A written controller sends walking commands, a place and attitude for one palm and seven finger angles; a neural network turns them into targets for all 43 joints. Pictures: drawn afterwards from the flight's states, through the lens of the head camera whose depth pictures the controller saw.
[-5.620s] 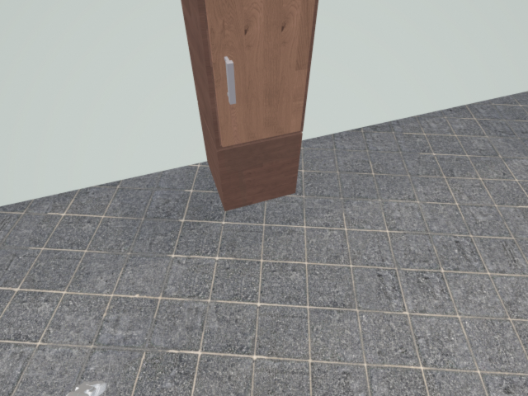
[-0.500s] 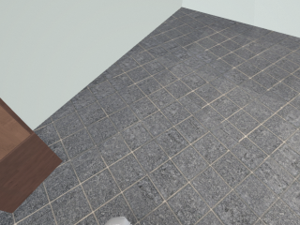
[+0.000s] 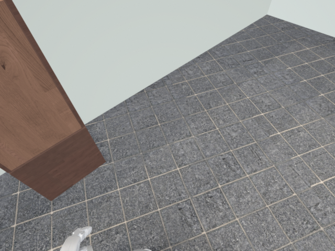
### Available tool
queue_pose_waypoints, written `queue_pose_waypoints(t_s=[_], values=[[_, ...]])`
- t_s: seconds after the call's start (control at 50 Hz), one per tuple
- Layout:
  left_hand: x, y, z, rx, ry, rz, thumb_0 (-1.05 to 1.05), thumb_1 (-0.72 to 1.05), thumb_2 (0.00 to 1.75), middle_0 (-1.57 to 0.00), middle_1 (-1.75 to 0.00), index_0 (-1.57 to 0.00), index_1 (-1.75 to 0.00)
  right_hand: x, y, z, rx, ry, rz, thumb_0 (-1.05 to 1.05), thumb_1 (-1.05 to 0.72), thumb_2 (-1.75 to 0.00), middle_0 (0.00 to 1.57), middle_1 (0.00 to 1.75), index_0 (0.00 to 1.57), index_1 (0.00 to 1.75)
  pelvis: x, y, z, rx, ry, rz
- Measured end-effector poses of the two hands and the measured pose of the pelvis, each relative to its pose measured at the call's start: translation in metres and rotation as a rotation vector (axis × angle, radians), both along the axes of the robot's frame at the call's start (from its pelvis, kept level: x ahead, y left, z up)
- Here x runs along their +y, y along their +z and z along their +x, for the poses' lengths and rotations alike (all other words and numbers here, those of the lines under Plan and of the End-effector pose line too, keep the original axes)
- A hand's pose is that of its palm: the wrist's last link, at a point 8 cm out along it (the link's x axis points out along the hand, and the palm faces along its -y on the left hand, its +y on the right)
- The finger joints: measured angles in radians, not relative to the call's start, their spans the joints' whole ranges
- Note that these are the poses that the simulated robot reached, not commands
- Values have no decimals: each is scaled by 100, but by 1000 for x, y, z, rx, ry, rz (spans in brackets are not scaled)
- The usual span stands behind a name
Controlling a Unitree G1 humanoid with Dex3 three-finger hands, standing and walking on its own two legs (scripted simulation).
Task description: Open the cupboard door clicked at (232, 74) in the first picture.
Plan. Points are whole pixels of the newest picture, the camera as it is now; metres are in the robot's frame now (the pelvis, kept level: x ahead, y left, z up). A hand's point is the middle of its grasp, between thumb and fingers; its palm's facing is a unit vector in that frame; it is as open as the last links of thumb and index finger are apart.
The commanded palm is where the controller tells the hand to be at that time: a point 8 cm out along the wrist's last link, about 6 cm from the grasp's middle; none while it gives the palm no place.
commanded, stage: turn to face it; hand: left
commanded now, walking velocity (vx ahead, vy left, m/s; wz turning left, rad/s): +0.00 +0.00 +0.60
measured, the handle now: out of the picture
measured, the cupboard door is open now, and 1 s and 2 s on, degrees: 0 0 0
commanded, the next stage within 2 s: take the last steps up to it in 1.10 s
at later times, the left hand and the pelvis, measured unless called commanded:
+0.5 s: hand out of the picture -0.03 +0.27 -0.17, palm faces +0.34 -0.91 -0.25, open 7.4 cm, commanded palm none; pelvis -0.01 +0.05 +0.00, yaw +18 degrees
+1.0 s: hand out of the picture +0.00 +0.23 -0.13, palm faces +0.53 -0.80 -0.29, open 7.4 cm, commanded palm none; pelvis +0.00 +0.00 +0.01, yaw +34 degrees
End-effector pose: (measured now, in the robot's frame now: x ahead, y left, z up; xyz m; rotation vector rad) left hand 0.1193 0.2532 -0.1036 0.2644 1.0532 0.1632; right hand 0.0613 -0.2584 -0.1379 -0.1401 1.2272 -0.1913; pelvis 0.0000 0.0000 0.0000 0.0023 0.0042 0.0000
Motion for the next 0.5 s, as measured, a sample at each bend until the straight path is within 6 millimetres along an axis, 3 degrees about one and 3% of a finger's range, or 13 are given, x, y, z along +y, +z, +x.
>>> queue_pose_waypoints(t_s=[0.12, 0.22, 0.4, 0.5], values=[[-11, 7, -34, 21, 79, -13, 0, 91, 90, -20, -30, -20, -30, -9, 4, 12, 27, 68, 4, 1, -90, -90, 20, 30, 20, 30, -5, 9, -1, -22, 87, 15], [-6, -1, -68, 73, 156, -39, 0, 91, 90, -20, -30, -20, -30, 1, 11, 29, 45, 144, -5, 1, -91, -90, 20, 30, 19, 30, -1, 11, -1, -22, 154, 25], [43, -42, -152, 199, 352, -89, 0, 90, 90, -20, -30, -20, -30, 60, 21, 90, -45, 342, -69, 1, -91, -90, 20, 30, 19, 30, 34, -6, -7, -10, 267, 3], [64, -36, -173, 239, 421, -88, 1, 91, 90, -20, -30, -20, -30, 85, 36, 99, -76, 399, -87, 1, -90, -90, 20, 30, 20, 30, 45, 5, -10, -8, 315, -25]])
